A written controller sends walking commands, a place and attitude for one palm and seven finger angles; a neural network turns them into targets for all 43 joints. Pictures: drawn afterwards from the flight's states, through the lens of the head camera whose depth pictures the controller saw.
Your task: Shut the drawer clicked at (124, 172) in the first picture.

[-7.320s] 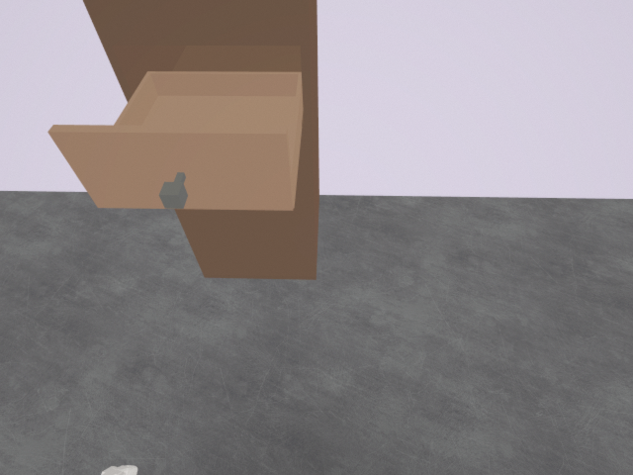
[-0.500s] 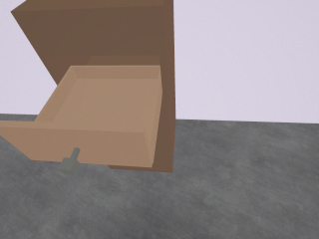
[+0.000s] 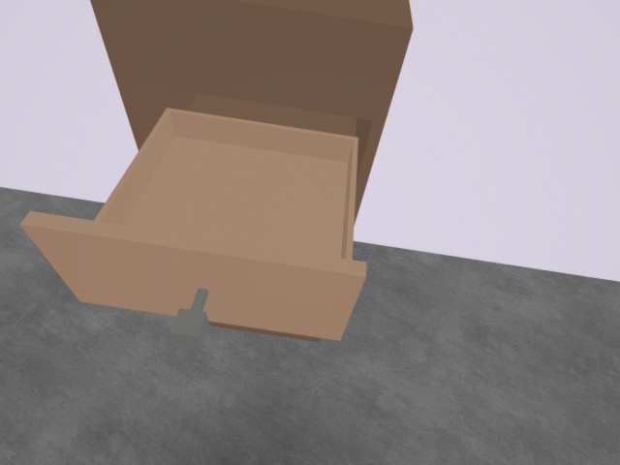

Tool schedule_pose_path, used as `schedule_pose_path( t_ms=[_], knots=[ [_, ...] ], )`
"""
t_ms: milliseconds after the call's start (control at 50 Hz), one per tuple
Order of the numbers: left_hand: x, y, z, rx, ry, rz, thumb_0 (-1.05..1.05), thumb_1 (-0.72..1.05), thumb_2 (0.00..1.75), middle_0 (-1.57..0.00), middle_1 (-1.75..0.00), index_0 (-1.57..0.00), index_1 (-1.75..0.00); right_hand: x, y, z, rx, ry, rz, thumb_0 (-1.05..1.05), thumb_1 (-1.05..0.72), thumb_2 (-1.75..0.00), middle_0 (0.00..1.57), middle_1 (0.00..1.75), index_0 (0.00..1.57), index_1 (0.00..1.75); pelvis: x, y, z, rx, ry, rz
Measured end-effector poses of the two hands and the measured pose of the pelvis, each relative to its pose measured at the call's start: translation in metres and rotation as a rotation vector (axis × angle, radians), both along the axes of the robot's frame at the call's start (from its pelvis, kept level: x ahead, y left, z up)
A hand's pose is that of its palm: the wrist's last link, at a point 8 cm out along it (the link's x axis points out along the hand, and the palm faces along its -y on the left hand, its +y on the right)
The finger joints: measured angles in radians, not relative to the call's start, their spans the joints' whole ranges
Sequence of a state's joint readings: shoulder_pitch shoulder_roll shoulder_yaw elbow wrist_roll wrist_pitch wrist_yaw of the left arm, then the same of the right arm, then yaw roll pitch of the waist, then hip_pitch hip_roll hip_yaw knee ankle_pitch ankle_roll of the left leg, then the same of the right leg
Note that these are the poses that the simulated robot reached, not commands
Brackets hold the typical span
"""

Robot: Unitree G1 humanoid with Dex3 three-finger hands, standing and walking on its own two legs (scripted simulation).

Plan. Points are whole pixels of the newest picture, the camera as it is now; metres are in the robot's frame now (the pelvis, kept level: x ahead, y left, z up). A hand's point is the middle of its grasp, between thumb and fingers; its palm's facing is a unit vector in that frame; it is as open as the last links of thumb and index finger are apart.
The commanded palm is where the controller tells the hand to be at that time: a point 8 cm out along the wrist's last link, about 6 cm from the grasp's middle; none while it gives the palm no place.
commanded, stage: come to a stop and stand still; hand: left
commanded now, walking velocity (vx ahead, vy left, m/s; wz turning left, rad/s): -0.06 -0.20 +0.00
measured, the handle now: (194, 315) +0.27 +0.17 +0.03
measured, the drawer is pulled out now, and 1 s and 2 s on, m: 0.30 0.30 0.30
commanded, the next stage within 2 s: look again from close up in 1.72 s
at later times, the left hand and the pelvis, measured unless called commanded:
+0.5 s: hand out of the picture +0.05 +0.13 -0.17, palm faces +0.00 -0.97 -0.23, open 7.3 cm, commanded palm none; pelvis -0.04 -0.04 -0.01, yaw -1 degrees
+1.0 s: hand out of the picture -0.04 +0.06 -0.17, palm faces +0.02 -0.99 -0.17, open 7.4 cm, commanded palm none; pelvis -0.02 -0.09 +0.01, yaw -1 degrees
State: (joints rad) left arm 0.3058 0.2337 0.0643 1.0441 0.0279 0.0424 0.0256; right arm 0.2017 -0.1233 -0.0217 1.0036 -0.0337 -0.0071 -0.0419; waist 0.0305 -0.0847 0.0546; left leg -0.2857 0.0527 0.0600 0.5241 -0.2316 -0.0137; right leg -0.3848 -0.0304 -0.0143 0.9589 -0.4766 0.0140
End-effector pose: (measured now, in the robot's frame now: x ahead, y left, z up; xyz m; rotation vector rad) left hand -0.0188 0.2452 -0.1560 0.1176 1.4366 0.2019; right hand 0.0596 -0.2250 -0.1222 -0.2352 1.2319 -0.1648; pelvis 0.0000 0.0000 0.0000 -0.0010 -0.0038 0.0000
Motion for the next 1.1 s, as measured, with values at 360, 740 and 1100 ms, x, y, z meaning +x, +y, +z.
schedule_pose_path(
  t_ms=[360, 740, 1100],
  knots=[
    [0.048, -0.050, 0.020, 0.058, -0.196, -0.154, 0.01, 0.91, 0.90, -0.20, -0.30, -0.20, -0.30, -0.095, -0.047, -0.045, 0.086, 0.097, -0.130, 0.00, -0.92, -0.89, 0.20, 0.30, 0.20, 0.30, -0.036, -0.030, -0.014, -0.033, -0.018, -0.017],
    [-0.012, -0.086, 0.034, 0.066, -0.102, -0.095, 0.00, 0.92, 0.90, -0.20, -0.30, -0.20, -0.30, -0.117, -0.054, -0.037, 0.169, 0.123, -0.083, 0.01, -0.92, -0.89, 0.20, 0.30, 0.20, 0.30, -0.045, -0.072, 0.002, 0.024, -0.014, -0.018],
    [-0.015, -0.137, 0.019, -0.038, -0.002, -0.054, 0.01, 0.91, 0.90, -0.20, -0.30, -0.20, -0.30, -0.105, -0.076, -0.024, 0.119, 0.218, -0.086, 0.00, -0.91, -0.89, 0.20, 0.30, 0.19, 0.30, -0.011, -0.094, 0.007, 0.013, -0.002, -0.013]
  ],
)
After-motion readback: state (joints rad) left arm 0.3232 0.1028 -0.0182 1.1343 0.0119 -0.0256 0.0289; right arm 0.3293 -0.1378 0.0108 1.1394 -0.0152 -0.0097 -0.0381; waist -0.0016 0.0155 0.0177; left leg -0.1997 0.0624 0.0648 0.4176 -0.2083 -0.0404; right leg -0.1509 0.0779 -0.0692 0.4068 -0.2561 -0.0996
